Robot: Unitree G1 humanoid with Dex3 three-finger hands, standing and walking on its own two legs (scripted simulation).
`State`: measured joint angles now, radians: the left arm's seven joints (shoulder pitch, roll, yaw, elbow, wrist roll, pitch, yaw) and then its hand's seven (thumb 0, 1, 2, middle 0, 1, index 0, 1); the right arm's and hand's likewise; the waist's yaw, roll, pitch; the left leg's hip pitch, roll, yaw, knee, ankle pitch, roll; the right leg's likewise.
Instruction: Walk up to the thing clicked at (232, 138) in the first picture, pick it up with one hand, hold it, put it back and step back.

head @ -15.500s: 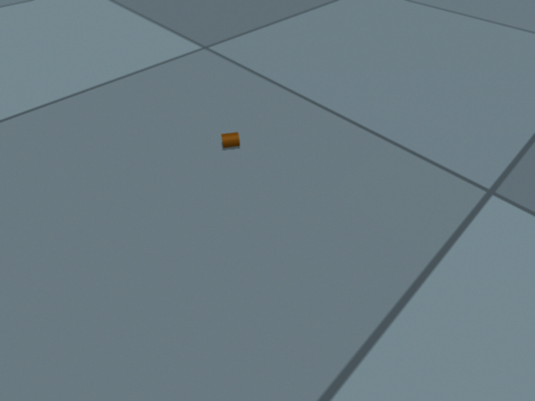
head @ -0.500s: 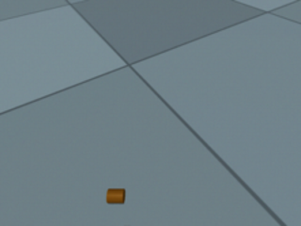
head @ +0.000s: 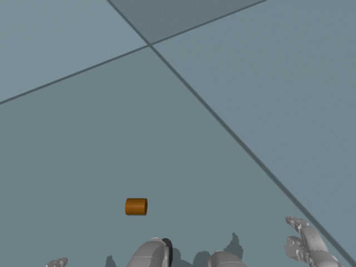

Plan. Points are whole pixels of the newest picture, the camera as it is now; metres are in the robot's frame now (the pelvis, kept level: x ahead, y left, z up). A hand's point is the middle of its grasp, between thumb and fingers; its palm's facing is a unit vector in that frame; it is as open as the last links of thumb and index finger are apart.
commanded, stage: walk up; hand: left
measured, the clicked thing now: (136, 206) +0.42 +0.27 -0.71
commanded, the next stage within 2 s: none
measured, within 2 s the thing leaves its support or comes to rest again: neither
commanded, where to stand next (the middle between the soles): +0.05 +0.02 m, yaw +1 degrees
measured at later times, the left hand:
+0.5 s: hand out of the picture -0.02 +0.31 -0.13, palm faces +0.07 -0.91 -0.41, open 7.3 cm
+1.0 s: hand out of the picture +0.06 +0.30 -0.13, palm faces +0.05 -0.89 -0.46, open 7.3 cm
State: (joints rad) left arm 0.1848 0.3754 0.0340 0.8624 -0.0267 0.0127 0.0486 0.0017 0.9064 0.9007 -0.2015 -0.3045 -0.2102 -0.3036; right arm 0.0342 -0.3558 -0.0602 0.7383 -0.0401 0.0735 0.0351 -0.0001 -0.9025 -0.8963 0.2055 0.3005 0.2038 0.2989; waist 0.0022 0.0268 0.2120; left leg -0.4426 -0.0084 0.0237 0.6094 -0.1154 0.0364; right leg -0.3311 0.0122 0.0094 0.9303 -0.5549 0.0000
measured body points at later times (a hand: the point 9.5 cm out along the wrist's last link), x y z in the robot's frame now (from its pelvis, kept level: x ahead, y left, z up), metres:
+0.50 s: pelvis -0.02 +0.02 +0.01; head -0.02 +0.03 +0.46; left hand -0.03 +0.36 -0.10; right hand +0.06 -0.30 -0.09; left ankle -0.03 +0.15 -0.71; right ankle -0.02 -0.10 -0.69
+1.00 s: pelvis -0.05 +0.02 -0.01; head +0.01 +0.01 +0.44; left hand +0.06 +0.35 -0.10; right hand +0.08 -0.28 -0.14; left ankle -0.08 +0.15 -0.70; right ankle +0.09 -0.12 -0.71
